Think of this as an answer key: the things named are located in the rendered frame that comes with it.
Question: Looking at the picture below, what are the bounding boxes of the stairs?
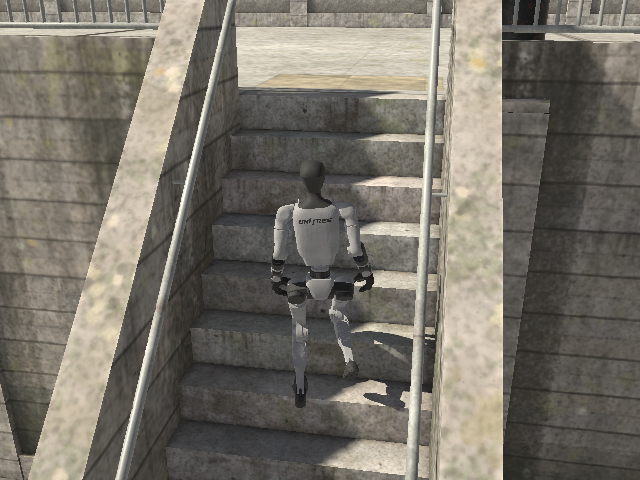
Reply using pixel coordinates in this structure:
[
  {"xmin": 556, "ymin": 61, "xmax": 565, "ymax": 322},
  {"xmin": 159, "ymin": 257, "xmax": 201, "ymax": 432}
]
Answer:
[{"xmin": 165, "ymin": 95, "xmax": 446, "ymax": 480}]

